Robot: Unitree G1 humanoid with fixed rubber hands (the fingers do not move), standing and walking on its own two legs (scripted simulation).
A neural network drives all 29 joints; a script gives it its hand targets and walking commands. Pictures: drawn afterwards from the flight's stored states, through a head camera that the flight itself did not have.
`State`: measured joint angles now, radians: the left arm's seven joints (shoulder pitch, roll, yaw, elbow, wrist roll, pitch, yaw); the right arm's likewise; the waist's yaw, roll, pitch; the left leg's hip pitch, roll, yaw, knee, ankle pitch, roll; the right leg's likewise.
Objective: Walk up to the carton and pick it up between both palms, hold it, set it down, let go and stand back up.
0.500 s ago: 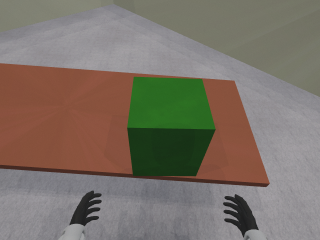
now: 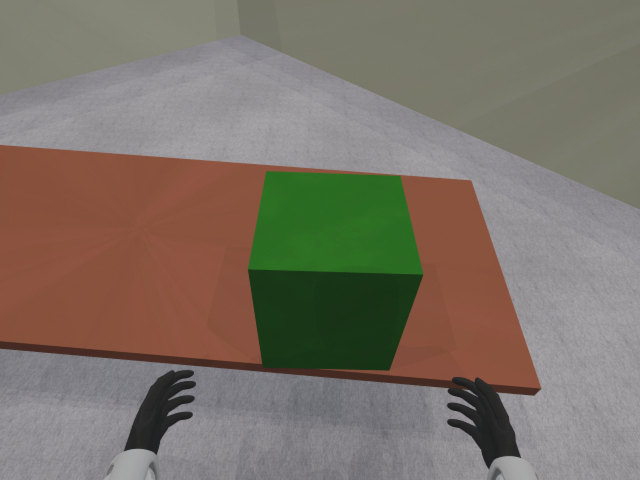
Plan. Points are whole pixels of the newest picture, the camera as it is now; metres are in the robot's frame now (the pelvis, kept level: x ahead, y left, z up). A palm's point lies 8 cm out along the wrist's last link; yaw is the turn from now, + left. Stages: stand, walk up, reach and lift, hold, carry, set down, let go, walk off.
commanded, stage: reach and lift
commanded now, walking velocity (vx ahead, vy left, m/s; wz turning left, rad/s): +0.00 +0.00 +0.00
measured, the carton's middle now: (329, 274) +0.42 +0.01 +0.00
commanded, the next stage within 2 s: none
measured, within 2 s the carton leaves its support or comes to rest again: neither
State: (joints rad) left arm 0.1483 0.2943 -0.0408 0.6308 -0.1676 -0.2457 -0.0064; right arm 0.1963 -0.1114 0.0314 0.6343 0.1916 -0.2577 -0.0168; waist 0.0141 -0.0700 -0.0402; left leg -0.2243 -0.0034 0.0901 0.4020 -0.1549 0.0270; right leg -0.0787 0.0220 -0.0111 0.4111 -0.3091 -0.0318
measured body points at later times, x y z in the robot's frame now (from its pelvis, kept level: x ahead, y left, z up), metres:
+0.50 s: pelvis +0.01 -0.02 +0.00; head -0.01 +0.01 +0.44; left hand +0.25 +0.23 -0.02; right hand +0.25 -0.19 -0.02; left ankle +0.04 +0.10 -0.74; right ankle -0.05 -0.10 -0.74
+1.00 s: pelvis +0.01 -0.02 +0.00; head +0.00 +0.00 +0.45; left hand +0.33 +0.22 +0.04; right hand +0.32 -0.20 +0.04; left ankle +0.04 +0.10 -0.74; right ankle -0.05 -0.10 -0.74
